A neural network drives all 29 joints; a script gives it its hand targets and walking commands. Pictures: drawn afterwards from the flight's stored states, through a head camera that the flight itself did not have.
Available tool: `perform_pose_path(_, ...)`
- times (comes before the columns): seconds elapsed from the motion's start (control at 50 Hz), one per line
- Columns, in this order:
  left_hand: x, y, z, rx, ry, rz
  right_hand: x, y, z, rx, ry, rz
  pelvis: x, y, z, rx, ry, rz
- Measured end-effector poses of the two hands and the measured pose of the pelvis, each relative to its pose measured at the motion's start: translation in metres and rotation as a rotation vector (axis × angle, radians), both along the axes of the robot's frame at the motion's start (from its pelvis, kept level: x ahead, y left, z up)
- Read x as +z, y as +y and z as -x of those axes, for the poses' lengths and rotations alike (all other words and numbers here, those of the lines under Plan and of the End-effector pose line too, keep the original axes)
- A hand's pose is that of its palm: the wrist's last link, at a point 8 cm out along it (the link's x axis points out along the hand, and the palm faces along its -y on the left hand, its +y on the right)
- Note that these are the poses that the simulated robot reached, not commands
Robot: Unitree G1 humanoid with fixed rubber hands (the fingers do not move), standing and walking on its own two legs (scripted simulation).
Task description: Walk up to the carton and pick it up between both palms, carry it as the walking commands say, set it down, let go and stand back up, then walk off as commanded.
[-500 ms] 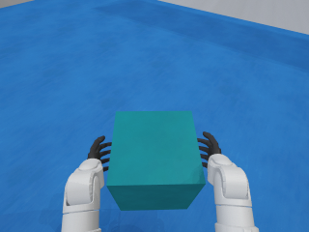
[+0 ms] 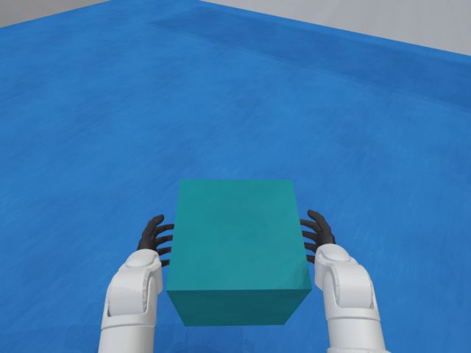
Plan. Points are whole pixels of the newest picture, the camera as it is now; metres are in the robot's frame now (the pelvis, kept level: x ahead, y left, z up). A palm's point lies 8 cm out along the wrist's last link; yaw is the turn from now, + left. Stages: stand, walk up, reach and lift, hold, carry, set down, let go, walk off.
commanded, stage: carry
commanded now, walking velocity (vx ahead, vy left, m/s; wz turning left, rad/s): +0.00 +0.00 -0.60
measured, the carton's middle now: (235, 257) +0.31 +0.00 -0.03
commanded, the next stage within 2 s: none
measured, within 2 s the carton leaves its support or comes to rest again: neither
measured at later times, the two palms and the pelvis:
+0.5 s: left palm (182, 246) +0.27 +0.09 +0.07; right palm (367, 281) +0.21 -0.20 +0.06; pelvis -0.01 -0.01 -0.02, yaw -12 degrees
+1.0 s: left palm (206, 241) +0.28 +0.06 +0.07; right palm (401, 309) +0.16 -0.22 +0.08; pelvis -0.02 +0.01 +0.00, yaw -24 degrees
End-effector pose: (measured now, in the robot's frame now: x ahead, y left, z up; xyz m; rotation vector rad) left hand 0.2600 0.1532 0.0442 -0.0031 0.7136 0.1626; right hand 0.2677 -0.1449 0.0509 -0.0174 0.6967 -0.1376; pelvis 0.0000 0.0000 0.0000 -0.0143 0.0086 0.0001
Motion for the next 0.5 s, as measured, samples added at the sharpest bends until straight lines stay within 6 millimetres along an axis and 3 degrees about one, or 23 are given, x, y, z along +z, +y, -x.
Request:
perform_pose_path(0.1,0.010,-0.004,0.003,0.008,-0.025,0.002,0.004,-0.004,0.006,-0.016,-0.023,-0.034,0.000,-0.003,0.002,-0.016,-0.003,-0.003)
perform_pose_path(0.2,0.042,-0.010,0.003,0.003,-0.109,0.044,0.038,-0.011,0.013,-0.050,-0.107,-0.053,-0.002,-0.004,0.005,-0.044,0.004,0.000)
perform_pose_path(0.28,0.049,-0.015,-0.002,-0.032,-0.099,0.074,0.054,-0.014,0.019,-0.086,-0.098,-0.012,-0.003,0.000,0.002,-0.088,0.013,-0.020)
perform_pose_path(0.38,0.039,-0.025,-0.006,-0.113,-0.019,0.028,0.040,-0.023,0.033,-0.131,-0.016,0.001,-0.009,0.003,0.001,-0.161,-0.003,-0.020)
perform_pose_path(0.5,0.024,-0.059,-0.008,-0.184,0.078,-0.040,0.006,-0.053,0.053,-0.199,0.080,-0.063,-0.016,-0.007,0.013,-0.216,0.007,-0.038)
